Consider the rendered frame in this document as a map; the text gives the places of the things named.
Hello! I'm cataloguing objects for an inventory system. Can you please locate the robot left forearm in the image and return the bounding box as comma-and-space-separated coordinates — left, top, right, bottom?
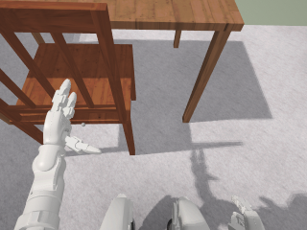
13, 144, 67, 230

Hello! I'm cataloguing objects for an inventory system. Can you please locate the robot left thigh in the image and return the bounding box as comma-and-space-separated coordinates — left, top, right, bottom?
99, 197, 133, 230

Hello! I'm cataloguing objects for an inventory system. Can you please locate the left robot hand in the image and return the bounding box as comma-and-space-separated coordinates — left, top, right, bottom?
43, 79, 102, 155

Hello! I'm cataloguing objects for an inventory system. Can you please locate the chair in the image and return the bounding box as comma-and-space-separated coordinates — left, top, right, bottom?
0, 0, 136, 155

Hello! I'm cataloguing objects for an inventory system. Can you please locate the robot thigh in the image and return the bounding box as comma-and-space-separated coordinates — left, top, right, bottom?
172, 199, 210, 230
99, 197, 133, 230

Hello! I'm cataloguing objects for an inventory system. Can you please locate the robot right thigh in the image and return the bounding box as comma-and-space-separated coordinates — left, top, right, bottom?
172, 199, 210, 230

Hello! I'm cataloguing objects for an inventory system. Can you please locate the table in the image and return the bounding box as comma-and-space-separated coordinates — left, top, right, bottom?
0, 0, 245, 125

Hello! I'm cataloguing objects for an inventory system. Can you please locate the right robot hand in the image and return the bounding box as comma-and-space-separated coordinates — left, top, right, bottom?
227, 195, 265, 230

